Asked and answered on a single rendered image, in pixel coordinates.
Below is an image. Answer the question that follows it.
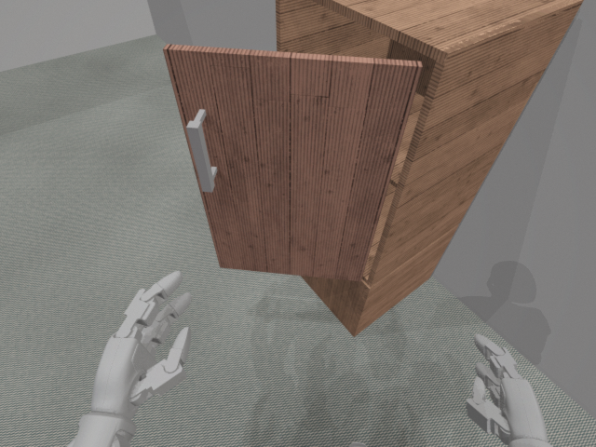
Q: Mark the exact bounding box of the robot left forearm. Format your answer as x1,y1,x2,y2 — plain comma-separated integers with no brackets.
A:
67,412,137,447

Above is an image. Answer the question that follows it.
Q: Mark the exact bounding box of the robot left hand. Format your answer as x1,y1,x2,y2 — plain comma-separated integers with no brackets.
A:
90,271,192,419

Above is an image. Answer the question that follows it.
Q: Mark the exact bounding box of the handle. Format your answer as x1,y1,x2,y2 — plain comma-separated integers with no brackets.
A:
186,109,217,192

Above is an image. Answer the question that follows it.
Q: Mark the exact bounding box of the robot right hand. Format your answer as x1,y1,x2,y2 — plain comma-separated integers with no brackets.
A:
467,334,549,446

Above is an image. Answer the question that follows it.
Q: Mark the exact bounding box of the cupboard door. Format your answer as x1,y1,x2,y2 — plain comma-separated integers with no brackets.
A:
163,44,423,281

